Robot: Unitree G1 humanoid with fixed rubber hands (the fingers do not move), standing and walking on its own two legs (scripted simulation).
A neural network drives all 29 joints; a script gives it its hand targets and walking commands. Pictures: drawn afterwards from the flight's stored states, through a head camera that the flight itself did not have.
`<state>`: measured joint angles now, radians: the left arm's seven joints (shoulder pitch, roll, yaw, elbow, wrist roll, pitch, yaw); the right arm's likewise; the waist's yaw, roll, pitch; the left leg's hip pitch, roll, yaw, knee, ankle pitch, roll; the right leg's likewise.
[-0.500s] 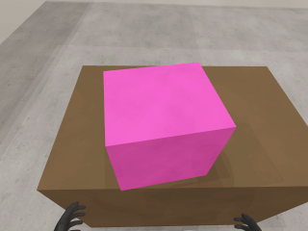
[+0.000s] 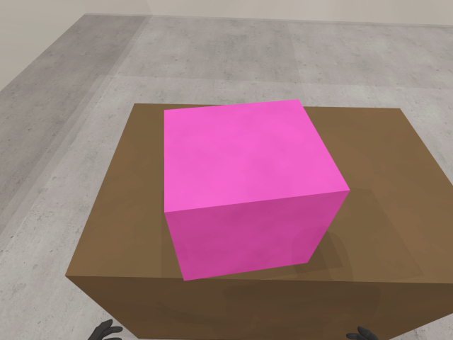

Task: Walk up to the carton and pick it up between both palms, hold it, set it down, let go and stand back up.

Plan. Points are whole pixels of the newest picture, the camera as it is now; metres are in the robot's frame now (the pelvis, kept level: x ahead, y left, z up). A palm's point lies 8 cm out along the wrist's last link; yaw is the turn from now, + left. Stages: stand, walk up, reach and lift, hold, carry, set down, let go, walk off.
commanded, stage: walk up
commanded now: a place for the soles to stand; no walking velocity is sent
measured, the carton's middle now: (240, 191) +0.38 -0.02 +0.03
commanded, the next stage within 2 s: stand in 0.24 s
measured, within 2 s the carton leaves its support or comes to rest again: neither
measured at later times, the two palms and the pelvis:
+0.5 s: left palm out of the picture +0.07 +0.25 -0.11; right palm out of the picture +0.07 -0.26 -0.10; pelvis +0.00 -0.01 +0.00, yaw +2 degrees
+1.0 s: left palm out of the picture +0.14 +0.23 -0.07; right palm (390, 335) +0.15 -0.27 -0.06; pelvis -0.01 -0.03 +0.00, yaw +0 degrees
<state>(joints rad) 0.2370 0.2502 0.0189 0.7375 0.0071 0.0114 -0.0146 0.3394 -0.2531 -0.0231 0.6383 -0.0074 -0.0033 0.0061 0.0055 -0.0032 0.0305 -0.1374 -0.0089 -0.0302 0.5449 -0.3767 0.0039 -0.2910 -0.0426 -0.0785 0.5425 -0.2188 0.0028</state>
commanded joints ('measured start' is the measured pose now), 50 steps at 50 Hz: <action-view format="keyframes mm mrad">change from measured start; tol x16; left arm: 1 -22 143 34 -73 -3 -19 6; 29 38 152 31 -47 0 -19 15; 30 -442 235 84 -213 -19 126 39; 40 38 89 101 -389 38 303 31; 50 -146 104 134 -457 2 241 66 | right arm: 1 38 -142 -48 -68 7 -24 0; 29 65 -138 -38 -45 -5 -26 -14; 30 -520 -101 -141 25 -78 -134 14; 38 -161 -142 -79 202 10 -205 33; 50 -278 -49 -47 -112 24 -93 47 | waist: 1 0 24 11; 31 -18 63 19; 35 -20 32 -207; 45 18 -41 115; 50 24 36 -2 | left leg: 1 -191 110 -118 -148 166 38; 27 -163 74 -123 -112 198 28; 32 -604 64 99 -27 -31 -9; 38 -178 6 87 -28 465 -66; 50 -303 13 141 -242 113 -5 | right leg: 1 134 -80 101 -81 94 -33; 18 92 -97 97 -122 -29 -47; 25 139 -104 83 -94 151 -45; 31 224 31 -2 91 -110 -52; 41 474 45 4 -88 405 -17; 45 381 36 32 -157 50 -6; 50 416 50 66 -159 22 0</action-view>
